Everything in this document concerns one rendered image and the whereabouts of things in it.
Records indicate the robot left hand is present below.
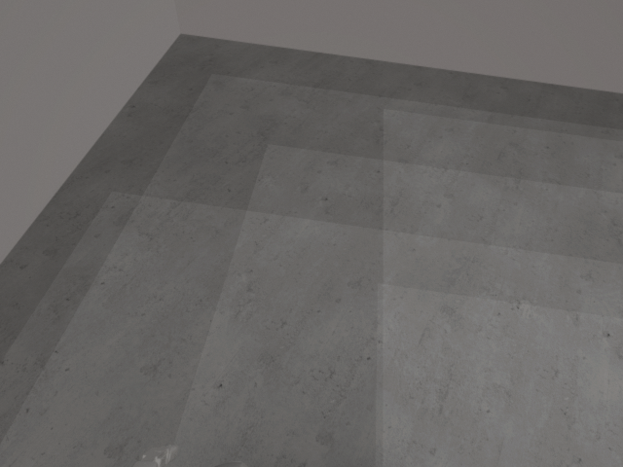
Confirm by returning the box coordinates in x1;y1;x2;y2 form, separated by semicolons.
131;445;178;467

